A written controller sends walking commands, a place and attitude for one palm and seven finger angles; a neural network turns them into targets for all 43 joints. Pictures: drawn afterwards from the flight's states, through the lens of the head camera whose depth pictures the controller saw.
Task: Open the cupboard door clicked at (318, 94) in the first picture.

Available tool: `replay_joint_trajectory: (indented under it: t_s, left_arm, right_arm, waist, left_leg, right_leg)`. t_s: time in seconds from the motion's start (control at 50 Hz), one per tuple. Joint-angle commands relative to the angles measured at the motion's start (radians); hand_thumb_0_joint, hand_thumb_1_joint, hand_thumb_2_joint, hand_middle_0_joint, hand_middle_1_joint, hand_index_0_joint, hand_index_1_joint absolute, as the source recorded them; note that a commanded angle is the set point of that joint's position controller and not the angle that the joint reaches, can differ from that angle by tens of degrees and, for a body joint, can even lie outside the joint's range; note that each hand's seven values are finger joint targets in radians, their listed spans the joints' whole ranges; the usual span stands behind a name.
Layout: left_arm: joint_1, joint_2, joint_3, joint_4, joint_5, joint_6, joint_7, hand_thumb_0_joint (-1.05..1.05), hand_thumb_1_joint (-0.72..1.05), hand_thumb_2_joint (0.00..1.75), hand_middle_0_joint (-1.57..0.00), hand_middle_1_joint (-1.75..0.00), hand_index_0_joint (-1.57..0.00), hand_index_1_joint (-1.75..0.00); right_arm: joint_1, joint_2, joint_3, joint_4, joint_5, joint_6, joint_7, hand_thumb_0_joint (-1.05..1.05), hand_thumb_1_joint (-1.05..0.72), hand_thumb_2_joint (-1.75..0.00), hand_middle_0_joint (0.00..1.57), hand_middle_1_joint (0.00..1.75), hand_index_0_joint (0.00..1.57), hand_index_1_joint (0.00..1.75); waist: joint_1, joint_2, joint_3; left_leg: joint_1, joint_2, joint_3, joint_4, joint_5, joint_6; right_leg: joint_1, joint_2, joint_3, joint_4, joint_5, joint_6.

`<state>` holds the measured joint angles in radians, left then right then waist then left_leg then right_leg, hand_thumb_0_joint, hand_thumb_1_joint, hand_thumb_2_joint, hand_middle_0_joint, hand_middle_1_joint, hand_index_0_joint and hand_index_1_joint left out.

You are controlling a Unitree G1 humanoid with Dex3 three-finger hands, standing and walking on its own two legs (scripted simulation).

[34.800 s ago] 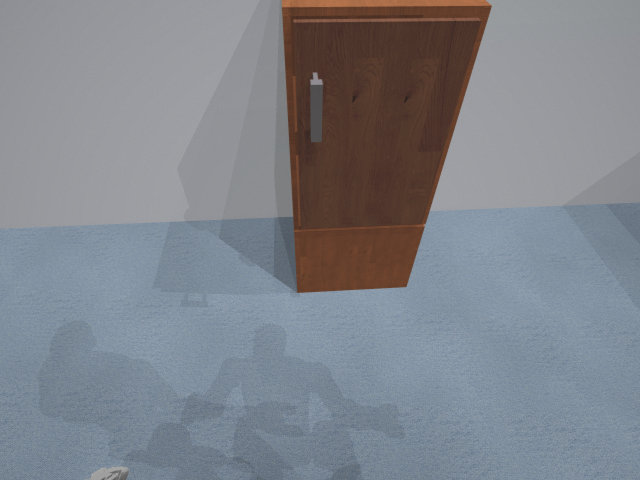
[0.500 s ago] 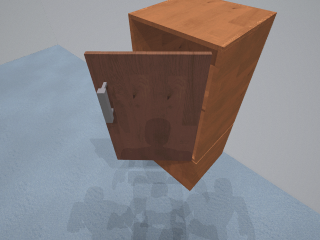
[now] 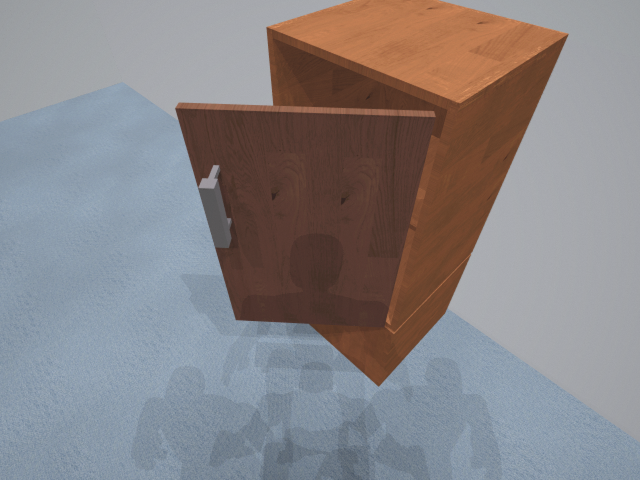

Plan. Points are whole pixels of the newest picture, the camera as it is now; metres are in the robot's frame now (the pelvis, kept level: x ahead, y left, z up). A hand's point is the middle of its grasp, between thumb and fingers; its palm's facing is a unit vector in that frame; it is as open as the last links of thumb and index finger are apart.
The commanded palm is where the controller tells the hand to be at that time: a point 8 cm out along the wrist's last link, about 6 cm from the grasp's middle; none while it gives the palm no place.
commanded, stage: look again from close up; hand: left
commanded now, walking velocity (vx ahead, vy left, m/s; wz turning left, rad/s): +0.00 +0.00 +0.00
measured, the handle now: (219, 206) +0.54 +0.22 +0.02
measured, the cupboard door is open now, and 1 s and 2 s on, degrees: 42 42 42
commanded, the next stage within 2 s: raise the hand with hooked fingers in 0.34 s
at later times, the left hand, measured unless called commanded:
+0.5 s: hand out of the picture +0.09 +0.26 -0.14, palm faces +0.15 -0.95 -0.28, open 7.4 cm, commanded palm +0.10 +0.30 -0.08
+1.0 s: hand (127, 439) +0.18 +0.26 -0.05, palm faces +0.05 -1.00 -0.04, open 9.4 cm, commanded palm +0.15 +0.32 -0.04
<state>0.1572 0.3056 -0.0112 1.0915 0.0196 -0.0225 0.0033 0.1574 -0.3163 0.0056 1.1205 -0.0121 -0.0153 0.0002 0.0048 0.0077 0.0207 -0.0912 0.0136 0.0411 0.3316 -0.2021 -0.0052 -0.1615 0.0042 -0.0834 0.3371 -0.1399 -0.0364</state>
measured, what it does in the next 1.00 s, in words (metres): lowers itself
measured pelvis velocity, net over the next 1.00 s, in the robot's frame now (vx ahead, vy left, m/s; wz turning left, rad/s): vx -0.01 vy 0.02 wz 0.02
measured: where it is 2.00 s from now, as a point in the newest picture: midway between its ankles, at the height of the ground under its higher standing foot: outside the picture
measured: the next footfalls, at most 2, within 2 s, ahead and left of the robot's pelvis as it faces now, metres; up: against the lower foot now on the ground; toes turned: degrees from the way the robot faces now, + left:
none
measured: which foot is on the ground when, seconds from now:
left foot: down 0.00-1.00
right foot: down 0.00-1.00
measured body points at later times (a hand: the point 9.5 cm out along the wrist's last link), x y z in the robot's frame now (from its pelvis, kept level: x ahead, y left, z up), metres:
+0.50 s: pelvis +0.00 +0.02 +0.00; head +0.01 +0.02 +0.45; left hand +0.08 +0.31 -0.12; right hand +0.08 -0.27 -0.13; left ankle -0.01 +0.12 -0.75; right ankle +0.03 -0.09 -0.75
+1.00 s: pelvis -0.01 +0.02 -0.10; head +0.07 +0.04 +0.35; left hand +0.17 +0.31 -0.05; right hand +0.22 -0.20 -0.16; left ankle -0.01 +0.12 -0.75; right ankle +0.03 -0.09 -0.75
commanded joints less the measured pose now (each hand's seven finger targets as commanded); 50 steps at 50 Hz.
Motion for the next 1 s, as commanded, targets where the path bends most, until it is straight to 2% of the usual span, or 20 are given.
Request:
replay_joint_trajectory:
  t_s: [0.0,0.12,0.4,0.42,0.44,0.46,0.48,0.5,0.52,0.54,0.56,0.58,0.62,0.64,0.68,0.72,0.78,0.88,0.92,0.98]
  left_arm:
    - [-0.035,0.206,0.040,-0.059,-0.005,-0.018,0.016,0.00,0.90,0.90,-0.20,-0.30,-0.20,-0.30]
    - [-0.034,0.209,0.041,-0.057,-0.004,-0.015,0.013,0.00,0.90,0.90,-0.20,-0.30,-0.20,-0.30]
    - [-0.035,0.210,0.038,-0.048,-0.003,-0.011,0.012,0.00,0.90,0.90,-0.20,-0.30,-0.20,-0.30]
    - [0.107,0.078,0.022,-0.022,-0.008,-0.023,0.047,0.00,0.90,0.90,-0.20,-0.30,-0.20,-0.30]
    - [-0.628,0.443,0.410,-1.296,-0.173,-0.242,0.015,0.00,0.88,0.89,-0.20,-0.32,-0.20,-0.32]
    - [-0.093,0.371,0.383,-0.975,-0.127,-0.218,0.022,0.00,0.85,0.88,-0.20,-0.33,-0.20,-0.33]
    - [0.114,0.142,0.289,-0.896,-0.214,-0.167,0.009,0.00,0.83,0.87,-0.21,-0.34,-0.21,-0.34]
    - [0.073,0.073,0.279,-0.859,-0.223,-0.199,-0.013,0.00,0.81,0.86,-0.21,-0.36,-0.21,-0.36]
    - [0.070,0.063,0.295,-0.868,-0.256,-0.268,-0.044,0.00,0.78,0.85,-0.21,-0.37,-0.21,-0.37]
    - [0.163,0.034,0.302,-0.786,-0.271,-0.334,-0.087,0.00,0.76,0.84,-0.21,-0.39,-0.21,-0.39]
    - [0.265,0.001,0.316,-0.726,-0.290,-0.404,-0.137,0.00,0.74,0.83,-0.21,-0.40,-0.21,-0.40]
    - [0.351,0.010,0.359,-0.687,-0.309,-0.478,-0.194,0.00,0.71,0.82,-0.21,-0.42,-0.21,-0.42]
    - [0.373,-0.006,0.359,-0.728,-0.343,-0.625,-0.316,0.00,0.67,0.80,-0.22,-0.45,-0.22,-0.45]
    - [0.344,0.010,0.364,-0.739,-0.355,-0.683,-0.375,0.00,0.64,0.79,-0.22,-0.47,-0.22,-0.47]
    - [0.293,0.104,0.432,-0.763,-0.383,-0.750,-0.496,0.00,0.60,0.77,-0.22,-0.50,-0.22,-0.50]
    - [0.250,0.145,0.467,-0.883,-0.452,-0.723,-0.591,0.00,0.55,0.75,-0.22,-0.53,-0.22,-0.53]
    - [0.138,0.175,0.488,-1.092,-0.510,-0.617,-0.600,0.00,0.48,0.72,-0.23,-0.57,-0.23,-0.57]
    - [0.135,0.152,0.436,-1.290,-0.432,-0.485,-0.503,0.00,0.36,0.67,-0.24,-0.64,-0.24,-0.64]
    - [0.169,0.145,0.429,-1.285,-0.404,-0.445,-0.477,0.00,0.32,0.65,-0.24,-0.68,-0.24,-0.68]
    - [0.204,0.172,0.468,-1.232,-0.404,-0.402,-0.464,0.00,0.25,0.62,-0.25,-0.72,-0.25,-0.72]
  right_arm:
    - [-0.033,-0.190,-0.040,-0.052,-0.001,-0.022,-0.012,0.00,-0.90,-0.90,0.20,0.30,0.20,0.30]
    - [-0.039,-0.196,-0.040,-0.055,-0.001,-0.020,-0.011,0.00,-0.90,-0.90,0.20,0.30,0.20,0.30]
    - [-0.051,-0.208,-0.037,-0.052,0.001,-0.028,-0.014,0.00,-0.90,-0.90,0.20,0.30,0.20,0.30]
    - [-0.031,-0.092,-0.024,-0.099,0.013,-0.026,-0.001,0.00,-0.90,-0.90,0.20,0.30,0.20,0.30]
    - [0.008,-0.129,-0.050,-0.423,0.052,-0.134,-0.059,0.00,-0.90,-0.90,0.20,0.30,0.20,0.30]
    - [-0.072,-0.123,-0.053,-0.430,0.045,-0.200,-0.089,0.00,-0.90,-0.90,0.20,0.30,0.20,0.30]
    - [-0.051,-0.092,-0.049,-0.443,0.054,-0.223,-0.080,0.00,-0.90,-0.90,0.20,0.30,0.20,0.30]
    - [0.003,-0.083,-0.059,-0.428,0.060,-0.239,-0.073,0.00,-0.90,-0.90,0.20,0.30,0.20,0.30]
    - [-0.023,-0.094,-0.080,-0.477,0.049,-0.259,-0.068,0.00,-0.90,-0.90,0.20,0.30,0.20,0.30]
    - [-0.009,-0.098,-0.088,-0.486,0.037,-0.273,-0.061,0.00,-0.90,-0.90,0.20,0.30,0.20,0.30]
    - [-0.022,-0.091,-0.093,-0.507,0.033,-0.288,-0.053,0.00,-0.90,-0.90,0.20,0.30,0.20,0.30]
    - [-0.031,-0.088,-0.099,-0.529,0.036,-0.304,-0.039,0.00,-0.90,-0.90,0.20,0.30,0.20,0.30]
    - [-0.044,-0.080,-0.103,-0.574,0.034,-0.331,-0.018,0.00,-0.90,-0.90,0.20,0.30,0.20,0.30]
    - [-0.045,-0.081,-0.102,-0.590,0.033,-0.345,-0.011,0.00,-0.90,-0.90,0.20,0.30,0.20,0.30]
    - [-0.028,-0.096,-0.102,-0.623,0.037,-0.369,-0.002,0.00,-0.90,-0.90,0.20,0.30,0.20,0.30]
    - [-0.028,-0.102,-0.099,-0.684,0.049,-0.379,-0.013,0.00,-0.90,-0.90,0.20,0.30,0.20,0.30]
    - [0.000,-0.094,-0.088,-0.708,0.051,-0.376,-0.041,0.00,-0.90,-0.90,0.20,0.30,0.20,0.30]
    - [0.025,-0.071,-0.087,-0.690,0.045,-0.350,-0.061,0.00,-0.90,-0.90,0.20,0.30,0.20,0.30]
    - [0.024,-0.063,-0.087,-0.682,0.048,-0.336,-0.063,0.00,-0.90,-0.90,0.20,0.30,0.20,0.30]
    - [0.013,-0.060,-0.080,-0.681,0.050,-0.318,-0.070,0.00,-0.90,-0.90,0.20,0.30,0.20,0.30]
  waist:
    - [-0.004,-0.010,-0.027]
    - [-0.002,-0.019,-0.011]
    - [0.002,-0.014,-0.024]
    - [0.012,0.058,0.001]
    - [-0.076,0.125,-0.353]
    - [0.053,0.209,-0.245]
    - [0.008,0.200,-0.140]
    - [-0.033,0.048,-0.038]
    - [-0.030,-0.004,0.061]
    - [-0.018,-0.102,0.036]
    - [0.011,-0.165,0.029]
    - [0.048,-0.103,-0.004]
    - [0.067,-0.117,-0.127]
    - [0.059,-0.114,-0.163]
    - [0.054,-0.047,-0.240]
    - [0.052,-0.016,-0.354]
    - [0.037,0.030,-0.408]
    - [0.009,0.074,-0.406]
    - [0.004,0.089,-0.390]
    - [0.014,0.067,-0.370]
  left_leg:
    - [-0.048,0.114,-0.097,-0.071,0.084,0.030]
    - [-0.057,0.109,-0.105,-0.081,0.046,0.033]
    - [-0.045,0.121,-0.117,-0.096,0.099,0.036]
    - [-0.100,0.137,-0.024,0.074,0.028,0.009]
    - [0.086,-0.057,-0.067,-0.004,0.124,0.009]
    - [-0.002,-0.032,-0.004,0.015,0.173,0.019]
    - [-0.068,-0.026,-0.024,0.020,0.091,-0.007]
    - [-0.122,-0.027,-0.044,0.060,0.048,0.000]
    - [-0.213,-0.029,-0.062,0.116,-0.027,0.003]
    - [-0.290,-0.030,-0.063,0.170,-0.084,0.005]
    - [-0.386,-0.036,-0.062,0.235,-0.127,0.003]
    - [-0.437,-0.048,-0.049,0.298,-0.124,-0.008]
    - [-0.549,-0.049,-0.039,0.437,-0.118,-0.010]
    - [-0.606,-0.049,-0.041,0.499,-0.120,-0.009]
    - [-0.678,-0.046,-0.050,0.597,-0.114,-0.007]
    - [-0.686,-0.042,-0.040,0.657,-0.093,0.011]
    - [-0.672,-0.025,-0.058,0.680,-0.058,0.021]
    - [-0.610,-0.007,-0.088,0.670,0.087,0.027]
    - [-0.608,-0.009,-0.090,0.652,0.060,0.024]
    - [-0.615,-0.011,-0.093,0.635,0.050,0.020]
  right_leg:
    - [0.046,-0.154,0.150,-0.072,0.061,0.000]
    - [0.030,-0.152,0.156,-0.089,-0.017,0.003]
    - [0.053,-0.151,0.138,-0.069,0.048,0.006]
    - [0.000,-0.182,0.149,-0.016,0.086,0.041]
    - [0.133,-0.047,0.088,0.045,0.136,0.009]
    - [0.076,-0.032,0.031,0.090,0.025,-0.026]
    - [-0.003,-0.033,-0.016,0.079,-0.050,-0.012]
    - [-0.101,-0.016,-0.022,0.098,-0.058,0.006]
    - [-0.198,-0.015,-0.026,0.128,-0.124,0.012]
    - [-0.267,-0.015,-0.033,0.177,-0.189,0.018]
    - [-0.333,-0.013,-0.031,0.239,-0.245,0.018]
    - [-0.359,-0.017,-0.020,0.309,-0.250,0.005]
    - [-0.435,-0.017,0.007,0.447,-0.253,0.004]
    - [-0.473,-0.018,0.026,0.503,-0.247,0.005]
    - [-0.513,-0.023,0.075,0.591,-0.243,-0.004]
    - [-0.495,-0.033,0.124,0.610,-0.240,0.002]
    - [-0.486,-0.011,0.114,0.633,-0.200,0.010]
    - [-0.498,0.015,0.046,0.649,-0.037,0.010]
    - [-0.504,0.010,0.034,0.628,-0.062,0.016]
    - [-0.478,0.013,0.021,0.608,-0.070,0.010]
